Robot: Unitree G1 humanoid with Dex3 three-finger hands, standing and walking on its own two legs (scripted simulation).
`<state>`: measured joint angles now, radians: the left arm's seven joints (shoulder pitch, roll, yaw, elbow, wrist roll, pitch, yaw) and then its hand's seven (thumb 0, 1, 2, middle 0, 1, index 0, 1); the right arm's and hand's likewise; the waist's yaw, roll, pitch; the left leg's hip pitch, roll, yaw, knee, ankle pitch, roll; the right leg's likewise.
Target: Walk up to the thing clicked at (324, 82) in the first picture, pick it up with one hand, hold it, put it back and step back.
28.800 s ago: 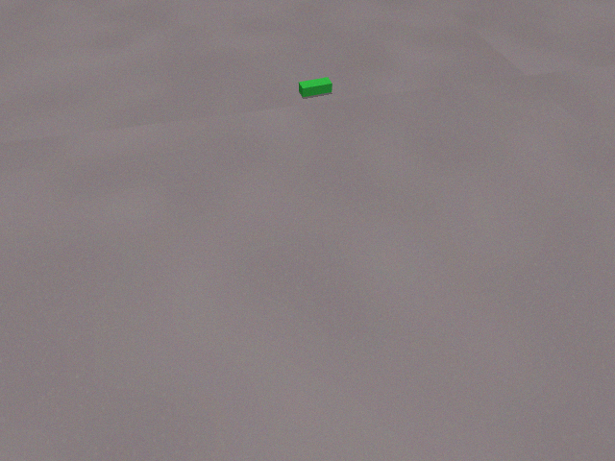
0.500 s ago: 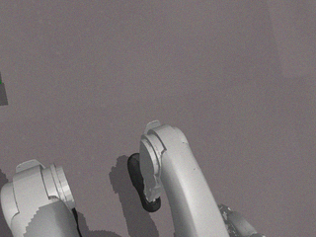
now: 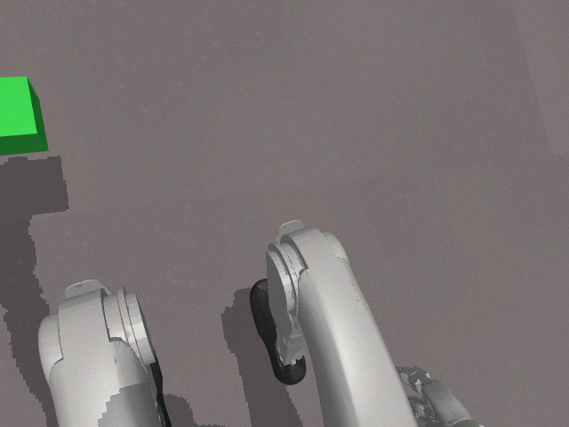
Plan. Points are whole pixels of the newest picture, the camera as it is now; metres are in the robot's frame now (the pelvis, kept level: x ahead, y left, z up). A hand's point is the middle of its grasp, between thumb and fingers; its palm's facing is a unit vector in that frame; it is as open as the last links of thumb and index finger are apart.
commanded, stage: lift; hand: left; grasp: from above
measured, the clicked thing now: out of the picture +0.54 +0.30 -0.18
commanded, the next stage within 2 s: hold in 1.64 s
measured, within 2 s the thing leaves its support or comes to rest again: neither
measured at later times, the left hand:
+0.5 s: hand out of the picture +0.46 +0.31 -0.04, palm faces -0.48 -0.08 -0.87, open 10.3 cm
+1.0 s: hand out of the picture +0.37 +0.28 +0.16, palm faces -0.45 -0.10 -0.89, open 10.3 cm
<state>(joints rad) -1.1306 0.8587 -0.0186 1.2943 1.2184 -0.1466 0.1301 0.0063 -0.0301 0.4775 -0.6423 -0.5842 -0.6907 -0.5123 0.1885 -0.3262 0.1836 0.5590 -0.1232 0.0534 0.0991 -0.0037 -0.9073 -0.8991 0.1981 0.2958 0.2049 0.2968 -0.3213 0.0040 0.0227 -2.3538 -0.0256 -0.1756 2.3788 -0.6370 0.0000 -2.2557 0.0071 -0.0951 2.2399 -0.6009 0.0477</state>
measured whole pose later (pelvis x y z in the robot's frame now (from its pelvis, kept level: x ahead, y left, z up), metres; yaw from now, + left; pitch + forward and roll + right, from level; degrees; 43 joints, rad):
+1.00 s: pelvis +0.01 +0.00 +0.24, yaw +8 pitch +26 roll -3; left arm -0.49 0.53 -0.11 0.74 0.99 -0.08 0.02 0.00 -0.01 0.46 -0.66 -0.53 -0.69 -0.50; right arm 0.17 -0.23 0.00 0.66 0.03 0.08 -0.04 0.00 -0.90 -0.90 0.20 0.30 0.21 0.30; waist -0.09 0.06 -0.17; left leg -1.48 0.01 -0.05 1.60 -0.57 0.00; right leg -1.46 0.00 -0.01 1.54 -0.53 0.04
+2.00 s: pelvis +0.09 +0.01 +0.41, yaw +8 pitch +9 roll -1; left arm -0.32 0.41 -0.20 0.77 1.01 -0.06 0.04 0.00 0.02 0.44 -0.62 -0.56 -0.65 -0.52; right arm 0.23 -0.24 -0.05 0.73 0.05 0.04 -0.06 0.00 -0.91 -0.90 0.20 0.30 0.20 0.30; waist -0.03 0.04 -0.08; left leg -0.54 0.02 0.01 0.75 -0.36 0.00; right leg -0.54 -0.01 0.03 0.72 -0.33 0.03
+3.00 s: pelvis +0.07 +0.00 +0.43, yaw +7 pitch +2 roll +0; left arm -0.23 0.43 -0.21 0.60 0.99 -0.08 -0.06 0.00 -0.01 0.46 -0.66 -0.53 -0.69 -0.50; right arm 0.17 -0.25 -0.03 0.70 0.06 0.07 -0.08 0.01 -0.91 -0.90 0.20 0.30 0.20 0.30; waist 0.01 0.06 -0.02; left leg -0.32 0.02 0.02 0.54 -0.25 -0.01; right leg -0.35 -0.01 0.04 0.56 -0.24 0.02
